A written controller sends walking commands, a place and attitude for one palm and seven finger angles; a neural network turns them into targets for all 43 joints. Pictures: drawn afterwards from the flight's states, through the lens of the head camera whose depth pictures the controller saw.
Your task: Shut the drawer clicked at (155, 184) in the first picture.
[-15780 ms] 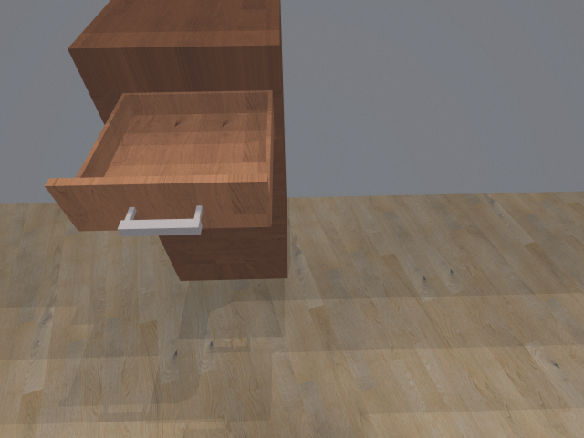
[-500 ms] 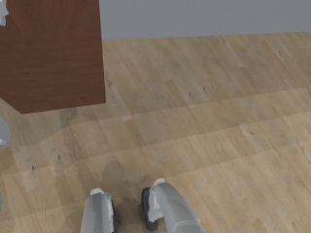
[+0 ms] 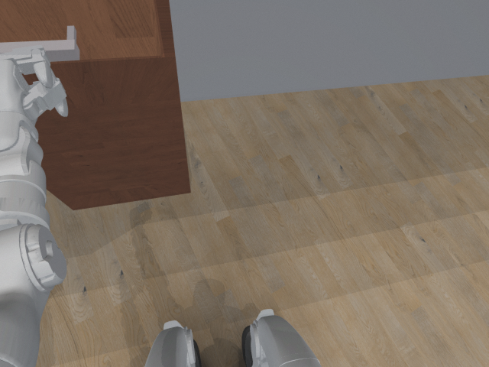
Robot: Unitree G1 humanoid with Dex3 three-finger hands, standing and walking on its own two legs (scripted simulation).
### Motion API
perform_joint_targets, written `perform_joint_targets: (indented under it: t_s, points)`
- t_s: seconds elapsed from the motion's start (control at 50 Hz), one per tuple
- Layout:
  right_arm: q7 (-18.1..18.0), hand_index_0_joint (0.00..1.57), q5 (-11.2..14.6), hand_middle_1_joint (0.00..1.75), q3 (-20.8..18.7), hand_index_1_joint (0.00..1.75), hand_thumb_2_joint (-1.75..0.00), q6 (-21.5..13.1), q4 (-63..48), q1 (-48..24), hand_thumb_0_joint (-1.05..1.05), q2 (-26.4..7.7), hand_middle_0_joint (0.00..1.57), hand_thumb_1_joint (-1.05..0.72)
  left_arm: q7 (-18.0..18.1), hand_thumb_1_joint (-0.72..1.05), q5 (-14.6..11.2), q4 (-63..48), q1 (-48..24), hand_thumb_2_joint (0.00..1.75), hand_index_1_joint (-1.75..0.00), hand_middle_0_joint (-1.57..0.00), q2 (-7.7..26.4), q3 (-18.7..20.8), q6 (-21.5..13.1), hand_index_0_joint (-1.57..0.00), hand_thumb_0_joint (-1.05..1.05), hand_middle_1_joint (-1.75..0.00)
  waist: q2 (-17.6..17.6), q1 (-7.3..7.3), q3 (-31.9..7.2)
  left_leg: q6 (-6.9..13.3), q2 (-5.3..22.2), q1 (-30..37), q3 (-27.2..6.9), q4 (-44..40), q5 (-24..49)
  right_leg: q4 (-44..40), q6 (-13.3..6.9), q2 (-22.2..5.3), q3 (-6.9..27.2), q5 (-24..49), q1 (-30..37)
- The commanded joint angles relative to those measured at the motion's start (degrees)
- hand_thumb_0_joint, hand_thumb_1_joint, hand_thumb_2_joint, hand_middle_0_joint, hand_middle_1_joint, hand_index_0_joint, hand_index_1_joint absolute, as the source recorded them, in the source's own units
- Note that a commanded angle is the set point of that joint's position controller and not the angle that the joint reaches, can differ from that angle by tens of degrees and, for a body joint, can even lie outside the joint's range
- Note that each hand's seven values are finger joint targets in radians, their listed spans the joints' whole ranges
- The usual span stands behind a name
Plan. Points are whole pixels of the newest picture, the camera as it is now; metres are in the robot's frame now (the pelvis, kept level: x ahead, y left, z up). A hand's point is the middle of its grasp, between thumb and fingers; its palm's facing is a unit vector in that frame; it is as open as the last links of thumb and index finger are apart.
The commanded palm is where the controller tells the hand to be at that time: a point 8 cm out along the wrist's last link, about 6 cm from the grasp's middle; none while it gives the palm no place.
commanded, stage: draw the hand back to the body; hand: left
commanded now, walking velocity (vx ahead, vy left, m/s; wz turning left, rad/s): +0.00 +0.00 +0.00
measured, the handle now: (26, 43) +0.62 +0.27 +0.07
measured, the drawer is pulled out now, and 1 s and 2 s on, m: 0.00 0.00 0.00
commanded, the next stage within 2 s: step back with the hand held close in 1.46 s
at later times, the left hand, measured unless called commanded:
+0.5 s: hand (11, 137) +0.41 +0.23 +0.12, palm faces +0.11 -0.99 -0.05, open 3.2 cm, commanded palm +0.37 +0.27 +0.14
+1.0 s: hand out of the picture +0.26 +0.24 +0.20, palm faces +0.36 -0.89 -0.29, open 3.2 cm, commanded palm +0.21 +0.28 +0.21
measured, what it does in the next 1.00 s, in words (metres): rises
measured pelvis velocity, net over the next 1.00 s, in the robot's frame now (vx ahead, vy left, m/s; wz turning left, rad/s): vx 0.01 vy -0.01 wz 0.04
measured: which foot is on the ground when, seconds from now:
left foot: down 0.00-1.00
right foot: down 0.00-1.00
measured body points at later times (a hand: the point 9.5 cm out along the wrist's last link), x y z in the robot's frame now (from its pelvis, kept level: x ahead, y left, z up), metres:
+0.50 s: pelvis +0.04 +0.00 +0.04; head +0.10 +0.00 +0.49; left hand +0.40 +0.28 +0.13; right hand +0.15 -0.26 -0.06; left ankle +0.00 +0.09 -0.66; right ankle +0.01 -0.12 -0.66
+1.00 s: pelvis +0.01 -0.01 +0.08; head -0.01 -0.03 +0.53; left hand +0.24 +0.28 +0.21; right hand +0.20 -0.22 -0.01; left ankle +0.00 +0.09 -0.66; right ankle +0.01 -0.12 -0.66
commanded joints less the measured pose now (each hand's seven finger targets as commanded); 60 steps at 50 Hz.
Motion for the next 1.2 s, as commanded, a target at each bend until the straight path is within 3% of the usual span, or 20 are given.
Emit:
perform_joint_targets:
  t_s: [0.0, 0.04, 0.06, 0.12, 0.14, 0.18, 0.24, 0.28, 0.32, 0.34, 0.36, 0.4, 0.44, 0.56, 0.58, 0.62, 0.74, 1.02, 1.12, 1.18]
  points:
    - [-0.8, 0.20, -0.2, 0.30, -4.9, 0.30, -0.90, 0.1, -0.9, 10.7, 0.00, -10.5, 0.20, -0.90, -0.3, 0.90, -2.2, -16.7, -24.2, 0.90, -1.60, -1.40, 13.9, 1.4, -7.7, -1.40, 0.00, -1.60, 9.1, 0.74, -30.2, -0.6, -0.8, 27.1, -5.0, -5.6, 29.8, -4.7, -0.5, 1.3, 2.8, 20.9, 12.6]
    - [-0.6, 0.20, -0.2, 0.30, -5.1, 0.30, -0.90, 0.6, -0.3, 10.4, 0.00, -10.3, 0.20, -0.90, -1.1, 0.90, -2.3, -16.4, -22.9, 0.90, -1.60, -1.40, 11.0, -0.7, -7.9, -1.40, 0.00, -1.60, 10.3, 0.63, -30.5, -0.9, -0.6, 30.1, -5.1, -5.2, 33.7, -4.8, -0.5, 1.3, 2.6, 22.7, 11.6]
    - [-0.7, 0.20, 0.0, 0.30, -5.3, 0.30, -0.90, 1.0, -0.3, 10.4, 0.00, -10.3, 0.20, -0.90, -1.5, 0.90, -2.3, -14.4, -20.0, 0.90, -1.60, -1.40, 11.8, 0.3, -7.3, -1.40, 0.00, -1.60, 9.0, 1.22, -29.6, -0.8, -0.7, 29.0, -4.7, -5.2, 33.9, -4.9, -0.5, 1.3, 2.8, 23.5, 12.6]
    - [-0.6, 0.20, 1.0, 0.30, -5.7, 0.30, -0.90, 1.7, -3.5, 9.1, 0.00, -10.1, 0.20, -0.90, -3.3, 0.90, -4.5, -22.9, -8.6, 0.90, -1.60, -1.40, 12.8, 2.5, -5.8, -1.40, 0.00, -1.60, 10.7, 5.78, -37.1, -1.0, -1.1, 34.0, -3.8, -7.6, 41.9, -6.2, -0.6, 1.2, 3.3, 31.3, 22.2]
    - [-0.7, 0.20, 1.5, 0.30, -5.9, 0.30, -0.90, 1.8, -4.4, 8.2, 0.00, -9.8, 0.20, -0.90, -3.7, 0.90, -5.5, -27.3, -5.5, 0.90, -1.60, -1.40, 13.1, 2.9, -5.2, -1.40, 0.00, -1.60, 10.8, 6.62, -38.4, -1.0, -0.9, 35.9, -3.7, -8.3, 45.0, -6.8, -0.5, 1.0, 3.3, 34.0, 24.6]
    - [-0.7, 0.20, 2.4, 0.30, -6.0, 0.30, -0.90, 1.3, -6.0, 6.3, 0.00, -8.7, 0.20, -0.90, -4.2, 0.90, -7.7, -34.8, 0.2, 0.90, -1.60, -1.40, 9.2, 1.0, -3.9, -1.40, 0.00, -1.60, 9.3, 7.44, -38.2, -0.7, -1.0, 37.3, -3.0, -9.7, 46.7, -8.5, -0.3, 1.0, 3.3, 38.0, 28.8]
    - [-1.1, 0.20, 3.4, 0.30, -6.3, 0.30, -0.90, 0.2, -6.7, 4.0, 0.00, -8.4, 0.20, -0.90, -3.8, 0.90, -10.5, -41.2, 8.4, 0.90, -1.60, -1.40, 6.7, 0.3, -1.8, -1.40, 0.00, -1.60, 4.7, 7.75, -32.8, -0.3, -1.0, 35.8, -2.4, -12.1, 44.8, -10.6, 0.1, 0.7, 3.2, 40.7, 32.6]
    - [-1.5, 0.20, 3.9, 0.30, -6.2, 0.30, -0.90, -0.8, -6.8, 2.0, 0.00, -8.1, 0.20, -0.90, -3.0, 0.90, -11.7, -43.0, 10.8, 0.90, -1.60, -1.40, 4.2, -0.6, -0.8, -1.40, 0.00, -1.60, 2.0, 7.20, -27.0, -0.1, -1.6, 33.5, -1.7, -14.3, 37.3, -12.4, 0.3, 0.7, 3.1, 37.1, 33.3]
    - [-2.1, 0.20, 4.3, 0.30, -6.0, 0.30, -0.90, -1.5, -6.3, 0.3, 0.00, -8.1, 0.20, -0.90, -2.2, 0.90, -11.9, -42.7, 12.6, 0.90, -1.60, -1.40, 2.8, -1.5, 0.0, -1.40, 0.00, -1.60, 1.7, 6.54, -20.4, -0.2, -1.7, 32.4, -1.6, -16.3, 31.3, -13.8, 0.1, 0.8, 2.9, 31.7, 31.3]
    - [-2.2, 0.20, 4.4, 0.30, -5.8, 0.30, -0.90, -1.8, -6.3, -0.7, 0.00, -8.0, 0.20, -0.90, -2.2, 0.90, -12.0, -42.8, 13.4, 0.90, -1.60, -1.40, 1.3, -2.7, 0.3, -1.40, 0.00, -1.60, 3.7, 6.57, -17.7, -0.3, -2.0, 32.5, -1.4, -16.9, 29.9, -14.5, -0.1, 0.7, 3.0, 29.9, 30.4]
    - [-2.4, 0.20, 4.5, 0.30, -5.9, 0.30, -0.90, -2.1, -6.5, -1.0, 0.00, -8.0, 0.20, -0.90, -2.3, 0.90, -11.9, -43.8, 14.8, 0.90, -1.60, -1.40, 0.6, -3.4, 0.5, -1.40, 0.00, -1.60, 1.7, 6.51, -17.3, -0.3, -1.8, 33.3, -1.8, -17.4, 31.7, -14.6, -0.1, 0.6, 2.7, 30.4, 31.0]
    - [-2.6, 0.20, 4.6, 0.30, -6.0, 0.30, -0.90, -2.8, -7.1, -1.8, 0.00, -7.5, 0.20, -0.90, -3.2, 0.90, -12.0, -48.4, 18.0, 0.90, -1.60, -1.40, -1.8, -6.3, 1.0, -1.40, 0.00, -1.60, 6.0, 7.31, -18.8, -0.4, -1.5, 37.8, -1.7, -17.1, 40.1, -14.4, -0.2, 0.2, 2.8, 34.5, 32.0]
    - [-2.8, 0.20, 4.6, 0.30, -6.0, 0.30, -0.90, -3.7, -7.5, -3.0, 0.00, -7.4, 0.20, -0.90, -4.2, 0.90, -12.6, -52.8, 20.8, 0.90, -1.60, -1.40, -1.4, -6.5, 1.8, -1.40, 0.00, -1.60, 7.2, 8.35, -21.6, -0.8, -1.4, 41.7, -2.4, -17.4, 43.6, -14.7, -0.1, -0.2, 2.7, 36.1, 33.6]
    - [-4.1, 0.20, 5.3, 0.30, -5.1, 0.30, -0.90, -6.0, -9.5, -8.9, 0.00, -7.1, 0.20, -0.90, -3.5, 0.90, -15.1, -58.6, 28.5, 0.90, -1.60, -1.40, -1.5, -3.8, 5.0, -1.40, 0.00, -1.60, -0.2, 9.93, -15.7, -1.0, -2.1, 39.6, -2.7, -22.2, 31.8, -17.5, -0.2, -0.4, 1.7, 29.9, 37.1]
    - [-4.7, 0.20, 5.0, 0.30, -5.4, 0.30, -0.90, -5.1, -9.9, -12.8, 0.00, -6.6, 0.20, -0.90, 3.0, 0.90, -6.3, -62.1, 29.1, 0.90, -1.60, -1.40, 3.4, -6.7, 6.4, -1.40, 0.00, -1.60, 1.1, 12.22, -14.4, -0.8, -2.6, 42.2, -2.2, -24.9, 29.0, -21.0, -1.2, -2.2, 4.0, 25.3, 38.3]
    - [-5.5, 0.20, 4.9, 0.30, -5.0, 0.30, -0.90, -5.2, -10.8, -14.2, 0.00, -5.8, 0.20, -0.90, 8.2, 0.90, -5.8, -63.8, 33.3, 0.90, -1.60, -1.40, -1.9, -8.7, 8.9, -1.40, 0.00, -1.60, -0.6, 11.12, -9.5, -0.9, -2.6, 42.1, -2.0, -27.9, 22.3, -23.6, -0.9, -2.0, 3.7, 21.1, 38.3]
    - [-6.5, 0.20, 4.8, 0.30, -3.7, 0.30, -0.90, -6.3, -10.3, -18.0, 0.00, -5.3, 0.20, -0.90, 14.0, 0.90, -3.8, -73.3, 39.2, 0.90, -1.60, -1.40, -4.1, -10.9, 11.0, -1.40, 0.00, -1.60, 1.7, 12.10, -6.1, -0.8, -2.2, 48.2, -2.5, -33.8, 18.9, -28.4, -1.3, -2.0, 3.5, 16.9, 43.3]
    - [-5.7, 0.20, 3.3, 0.30, -3.2, 0.30, -0.90, -9.9, -9.3, -21.7, 0.00, -3.8, 0.20, -0.90, 15.0, 0.90, -3.7, -90.6, 63.0, 0.90, -1.60, -1.40, -5.7, -7.9, 10.5, -1.40, 0.00, -1.60, 0.5, 14.73, 3.3, -0.9, -2.5, 52.4, -2.1, -41.3, 19.6, -36.1, -1.0, -1.9, 3.6, 16.6, 50.8]
    - [-5.4, 0.20, 2.8, 0.30, -3.7, 0.30, -0.90, -11.4, -9.5, -21.7, 0.00, -3.4, 0.20, -0.90, 15.1, 0.90, -3.5, -99.8, 71.5, 0.90, -1.60, -1.40, -5.1, -5.8, 9.7, -1.40, 0.00, -1.60, 2.4, 15.33, 2.2, -0.8, -2.6, 53.9, -1.5, -41.0, 21.9, -36.7, -0.9, -2.0, 3.8, 18.9, 52.3]
    - [-5.3, 0.20, 2.7, 0.30, -3.9, 0.30, -0.90, -12.4, -9.6, -21.5, 0.00, -3.2, 0.20, -0.90, 15.4, 0.90, -3.4, -103.8, 76.6, 0.90, -1.60, -1.40, -4.9, -4.6, 9.3, -1.40, 0.00, -1.60, 0.3, 15.63, 2.5, -0.8, -2.6, 54.1, -1.4, -40.6, 22.3, -36.9, -0.7, -1.9, 3.6, 19.4, 52.1]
